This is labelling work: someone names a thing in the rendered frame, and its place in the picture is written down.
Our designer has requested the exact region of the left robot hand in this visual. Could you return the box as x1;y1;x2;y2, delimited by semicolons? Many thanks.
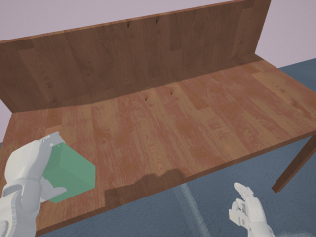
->
4;132;67;203

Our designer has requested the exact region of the left robot forearm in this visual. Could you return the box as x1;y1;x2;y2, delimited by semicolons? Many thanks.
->
0;179;42;237

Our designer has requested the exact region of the right robot forearm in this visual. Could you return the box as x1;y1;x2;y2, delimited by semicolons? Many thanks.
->
247;221;276;237

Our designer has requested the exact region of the table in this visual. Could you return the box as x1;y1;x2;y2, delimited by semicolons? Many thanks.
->
0;0;316;237

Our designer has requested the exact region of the sponge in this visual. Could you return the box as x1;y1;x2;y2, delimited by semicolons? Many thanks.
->
42;142;96;203

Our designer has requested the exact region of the right robot hand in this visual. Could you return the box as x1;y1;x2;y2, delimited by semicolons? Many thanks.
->
229;182;267;229

